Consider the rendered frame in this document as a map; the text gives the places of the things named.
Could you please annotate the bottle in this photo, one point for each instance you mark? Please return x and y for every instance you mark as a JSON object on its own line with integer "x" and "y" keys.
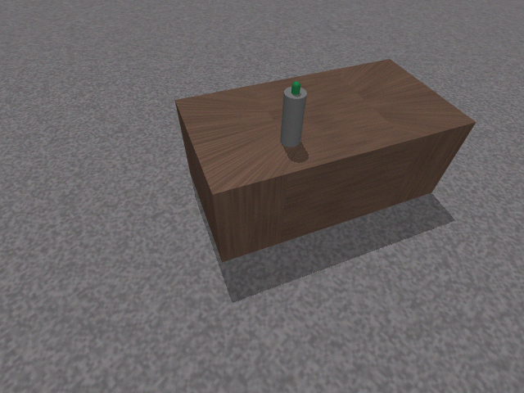
{"x": 293, "y": 111}

